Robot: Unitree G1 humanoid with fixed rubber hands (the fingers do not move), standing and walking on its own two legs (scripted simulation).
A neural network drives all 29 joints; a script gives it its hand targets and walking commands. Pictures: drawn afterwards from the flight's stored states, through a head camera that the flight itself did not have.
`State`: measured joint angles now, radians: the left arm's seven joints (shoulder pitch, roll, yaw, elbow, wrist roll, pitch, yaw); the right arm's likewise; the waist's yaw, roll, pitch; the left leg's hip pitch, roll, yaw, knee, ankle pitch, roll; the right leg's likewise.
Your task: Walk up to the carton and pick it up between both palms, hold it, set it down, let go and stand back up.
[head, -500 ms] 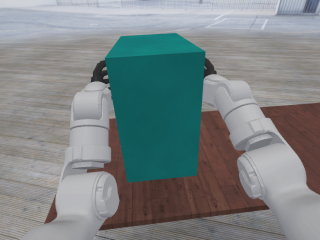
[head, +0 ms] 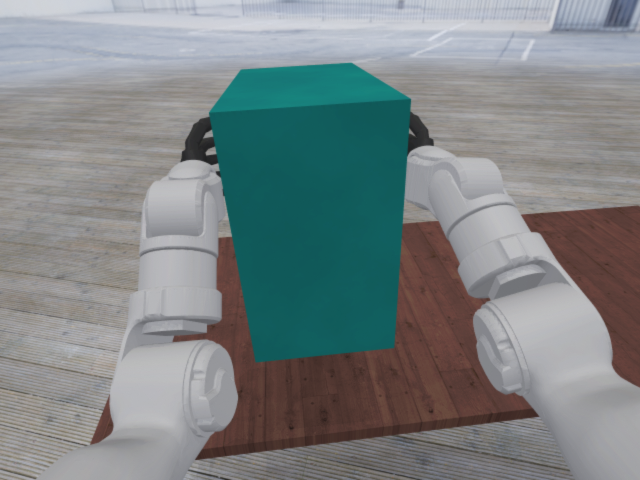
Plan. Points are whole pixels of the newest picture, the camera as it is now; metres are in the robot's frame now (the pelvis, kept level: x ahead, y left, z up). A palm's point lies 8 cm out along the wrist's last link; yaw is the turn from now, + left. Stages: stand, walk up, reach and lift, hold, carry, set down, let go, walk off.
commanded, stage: hold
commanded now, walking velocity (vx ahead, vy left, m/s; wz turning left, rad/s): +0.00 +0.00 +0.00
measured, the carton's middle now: (309, 194) +0.41 +0.00 +0.25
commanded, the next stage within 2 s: none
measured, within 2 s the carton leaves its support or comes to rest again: neither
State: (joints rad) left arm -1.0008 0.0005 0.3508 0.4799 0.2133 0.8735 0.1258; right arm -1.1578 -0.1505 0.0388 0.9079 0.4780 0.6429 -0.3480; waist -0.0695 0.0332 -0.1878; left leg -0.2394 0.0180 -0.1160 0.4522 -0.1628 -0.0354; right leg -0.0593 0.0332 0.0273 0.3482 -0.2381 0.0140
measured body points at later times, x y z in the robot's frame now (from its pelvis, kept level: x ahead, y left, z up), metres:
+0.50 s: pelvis +0.00 +0.00 +0.00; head -0.09 +0.01 +0.44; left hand +0.39 +0.13 +0.29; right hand +0.39 -0.13 +0.29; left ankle +0.06 +0.13 -0.74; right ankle -0.03 -0.13 -0.74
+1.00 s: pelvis +0.00 +0.00 +0.00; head -0.09 +0.01 +0.44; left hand +0.39 +0.13 +0.30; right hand +0.39 -0.13 +0.30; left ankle +0.06 +0.13 -0.74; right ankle -0.03 -0.13 -0.74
